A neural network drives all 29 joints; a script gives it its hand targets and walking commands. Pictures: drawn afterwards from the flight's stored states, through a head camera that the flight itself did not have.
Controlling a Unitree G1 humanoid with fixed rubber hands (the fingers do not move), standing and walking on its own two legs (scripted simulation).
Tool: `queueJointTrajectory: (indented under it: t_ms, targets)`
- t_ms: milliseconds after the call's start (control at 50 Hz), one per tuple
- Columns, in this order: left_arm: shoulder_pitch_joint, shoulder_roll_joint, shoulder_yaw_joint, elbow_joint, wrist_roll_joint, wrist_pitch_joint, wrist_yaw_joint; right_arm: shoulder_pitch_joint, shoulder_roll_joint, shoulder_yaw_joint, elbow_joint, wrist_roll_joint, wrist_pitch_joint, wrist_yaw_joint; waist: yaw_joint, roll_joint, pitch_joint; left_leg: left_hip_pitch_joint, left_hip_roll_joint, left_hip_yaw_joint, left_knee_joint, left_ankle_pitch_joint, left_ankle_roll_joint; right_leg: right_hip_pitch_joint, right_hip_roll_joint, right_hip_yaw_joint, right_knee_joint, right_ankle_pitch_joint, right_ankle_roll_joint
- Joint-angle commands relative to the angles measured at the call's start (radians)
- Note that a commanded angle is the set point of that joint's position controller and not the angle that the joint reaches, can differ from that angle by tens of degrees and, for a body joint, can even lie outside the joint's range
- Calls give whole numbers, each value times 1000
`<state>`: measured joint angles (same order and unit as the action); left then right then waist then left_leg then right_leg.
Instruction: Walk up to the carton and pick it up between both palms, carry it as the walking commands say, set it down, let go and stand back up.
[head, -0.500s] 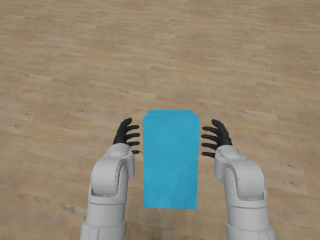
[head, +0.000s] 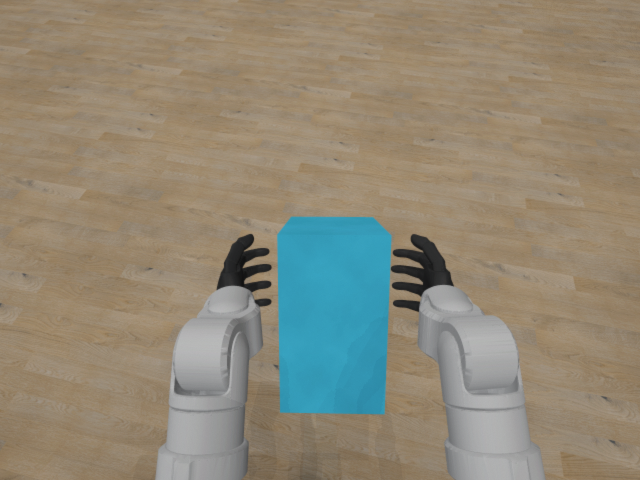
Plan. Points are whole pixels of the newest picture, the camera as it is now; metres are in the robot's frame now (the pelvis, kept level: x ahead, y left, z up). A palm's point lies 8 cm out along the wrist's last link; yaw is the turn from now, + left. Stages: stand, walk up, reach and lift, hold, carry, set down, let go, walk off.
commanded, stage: carry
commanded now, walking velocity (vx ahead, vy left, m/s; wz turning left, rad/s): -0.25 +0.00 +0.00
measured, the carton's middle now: (332, 303) +0.37 +0.01 -0.06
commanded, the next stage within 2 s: none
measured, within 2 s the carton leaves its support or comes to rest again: neither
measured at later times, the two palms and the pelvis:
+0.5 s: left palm (253, 186) +0.47 +0.12 +0.09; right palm (419, 190) +0.47 -0.11 +0.09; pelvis +0.17 +0.00 +0.00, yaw -1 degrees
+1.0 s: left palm (268, 122) +0.61 +0.11 +0.09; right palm (411, 127) +0.61 -0.11 +0.09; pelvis +0.31 +0.00 +0.00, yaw +3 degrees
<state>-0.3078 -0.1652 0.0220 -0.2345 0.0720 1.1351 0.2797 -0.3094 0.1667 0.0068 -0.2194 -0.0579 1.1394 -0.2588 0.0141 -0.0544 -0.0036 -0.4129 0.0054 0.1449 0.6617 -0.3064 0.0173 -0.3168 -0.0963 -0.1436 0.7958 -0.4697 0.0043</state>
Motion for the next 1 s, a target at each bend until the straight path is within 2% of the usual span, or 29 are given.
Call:
queueJointTrajectory:
  t_ms: [0, 40, 140, 160, 180, 200, 220, 260, 340, 360, 400, 420, 440, 480, 520, 540, 560, 580, 640, 680, 700, 720, 740, 780, 820, 840, 860, 900, 980]
  targets:
    - [-463, -1072, -552, -192, -329, -49, -222, -364, 1055, 402, -202, 260, -72, 179, -39, 396, -531, 766, 390, -424, -72, 1930, 212, -367, 87, 36, 285, -228, 28]
    - [-398, -1065, -541, -152, -325, -46, -218, -290, 1023, 381, -161, 227, -59, 173, -36, 242, -464, 741, 378, -382, -62, 1652, 197, -457, 86, 92, 283, -244, 18]
    - [-360, -1072, -493, -143, -307, -49, -215, -327, 1041, 415, -181, 242, -55, 169, -8, 197, -488, 515, 249, -144, 3, 1275, 75, -83, 70, -15, -278, 236, 20]
    - [-341, -1082, -492, -144, -297, -54, -216, -336, 1021, 413, -210, 239, -60, 170, -7, 191, -537, 428, 215, -104, 62, 1148, 27, 76, 30, 28, -331, 509, -1]
    - [-306, -1071, -486, -131, -279, -47, -210, -334, 1012, 427, -209, 243, -51, 174, -2, 94, -578, 197, 163, -82, 146, 744, -28, 314, -103, 161, -265, 1047, -58]
    - [-264, -1056, -457, -113, -259, -52, -203, -319, 1027, 459, -215, 265, -42, 179, 3, -191, -598, 3, 78, -40, 225, 193, -68, 509, -232, 315, -172, 1749, -158]
    - [-267, -1050, -455, -128, -256, -51, -201, -353, 1043, 476, -217, 281, -41, 181, 13, -293, -552, -188, 21, -35, 327, -317, -78, 636, -302, 368, -173, 2046, -185]
    - [-250, -1032, -426, -136, -239, -46, -197, -373, 1058, 503, -209, 314, -36, 187, 15, -180, -469, -275, 20, -71, 252, -319, -54, 616, -280, 323, -185, 1848, -214]
    - [-290, -1053, -458, -154, -253, -34, -191, -325, 1060, 476, -191, 304, -26, 186, -5, -128, -488, -20, 13, -1, -130, 137, -50, 471, -166, 132, -127, 1518, -100]
    - [-270, -1058, -465, -147, -258, -35, -193, -300, 1059, 467, -191, 292, -28, 186, -21, -83, -525, 170, 67, -37, -211, 442, -28, 350, -142, 90, -70, 1285, -59]
    - [-412, -1052, -515, -226, -302, -40, -207, -324, 1071, 439, -192, 284, -45, 184, -35, 270, -588, 594, 291, -248, -33, 1591, 101, -89, -32, 3, 119, 499, 30]
    - [-406, -1048, -514, -191, -297, -33, -207, -325, 1057, 426, -181, 277, -41, 181, -30, 382, -524, 702, 341, -320, -42, 1783, 143, -293, 50, -20, 58, -96, 38]
    - [-428, -1035, -520, -176, -295, -31, -204, -290, 1042, 400, -145, 253, -36, 177, -33, 360, -457, 710, 348, -333, -38, 1770, 139, -359, 71, -5, 43, -128, 28]
    - [-425, -1045, -519, -165, -310, -32, -213, -302, 1034, 387, -140, 230, -34, 170, -17, 240, -413, 572, 304, -234, -33, 1534, 85, -218, 61, -14, -131, 45, 33]
    - [-364, -1076, -501, -129, -309, -36, -221, -338, 1021, 404, -195, 236, -43, 164, -3, 147, -540, 384, 213, -97, 88, 1173, 1, 168, -3, 17, -279, 660, 9]
    - [-327, -1070, -489, -112, -285, -38, -214, -316, 1020, 417, -188, 236, -36, 171, 5, -15, -566, 171, 147, -45, 188, 755, -45, 392, -120, 155, -183, 1348, -50]
    - [-338, -1066, -486, -137, -288, -51, -214, -357, 1029, 439, -226, 255, -43, 177, 5, -224, -532, -72, 62, 5, 230, 63, -77, 579, -227, 250, -154, 1856, -106]
    - [-325, -1072, -483, -149, -288, -48, -211, -377, 1037, 454, -243, 266, -47, 176, 16, -262, -479, -241, 20, 0, 230, -282, -72, 671, -260, 294, -160, 2023, -133]
    - [-308, -1044, -469, -153, -262, -36, -199, -332, 1034, 463, -184, 277, -30, 182, 9, -174, -423, -155, 20, 13, -50, -80, -50, 559, -198, 166, -131, 1703, -111]
    - [-318, -1058, -484, -147, -272, -34, -198, -339, 1062, 469, -189, 285, -30, 184, -29, -67, -520, 277, 92, -20, -212, 620, -16, 286, -127, 42, 34, 1259, -25]
    - [-379, -1044, -511, -175, -290, -28, -204, -296, 1054, 437, -143, 265, -34, 181, -49, 213, -549, 559, 225, -161, -48, 1361, 74, -32, -69, -6, 182, 818, 50]
    - [-433, -1043, -523, -193, -300, -38, -209, -331, 1064, 434, -154, 273, -45, 181, -45, 412, -489, 786, 319, -300, -42, 1831, 152, -377, 62, -59, 194, -103, 61]
    - [-402, -1048, -509, -127, -290, -25, -207, -335, 1047, 423, -165, 268, -37, 174, -41, 345, -420, 754, 354, -351, -58, 1787, 162, -449, 75, 5, 151, -209, 39]
    - [-443, -1038, -515, -173, -310, -35, -213, -323, 1042, 401, -145, 241, -31, 171, -27, 257, -383, 613, 320, -242, -49, 1522, 106, -317, 67, -5, -50, -71, 28]
    - [-347, -1060, -473, -117, -289, -36, -215, -357, 1033, 424, -179, 256, -38, 170, 5, 180, -483, 434, 240, -83, 79, 1192, 16, 64, 24, -15, -338, 470, 30]
    - [-307, -1068, -456, -80, -272, -35, -216, -372, 1027, 442, -190, 252, -35, 172, 12, -9, -540, 168, 164, -41, 212, 682, -38, 368, -103, 133, -274, 1165, -20]
    - [-293, -1074, -450, -77, -261, -42, -210, -389, 1045, 469, -216, 270, -33, 180, 12, -264, -509, -120, 55, 10, 329, -129, -76, 582, -265, 318, -211, 1940, -103]
    - [-292, -1061, -439, -128, -262, -48, -207, -381, 1070, 487, -187, 298, -40, 187, 16, -177, -457, -284, 8, -52, 300, -349, -58, 659, -279, 325, -189, 1941, -174]
    - [-307, -1062, -463, -152, -265, -41, -200, -343, 1061, 477, -194, 296, -34, 187, -1, -159, -456, -66, 17, 4, -110, 85, -39, 516, -172, 128, -126, 1573, -83]
